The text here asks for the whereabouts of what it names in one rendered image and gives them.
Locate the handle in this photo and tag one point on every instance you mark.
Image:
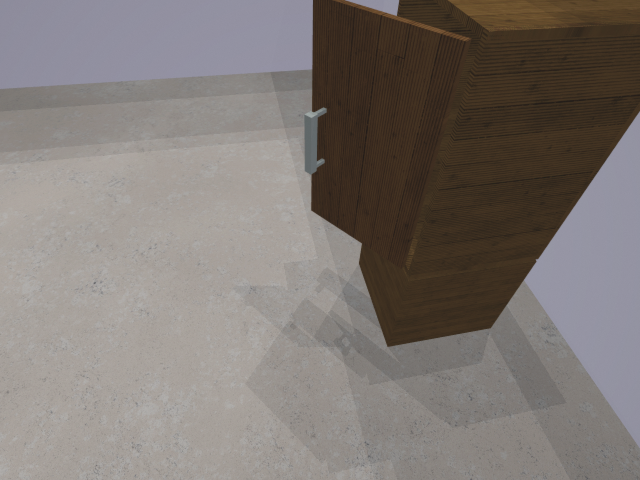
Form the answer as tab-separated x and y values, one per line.
310	128

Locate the cupboard door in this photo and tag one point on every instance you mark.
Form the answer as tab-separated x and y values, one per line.
388	84

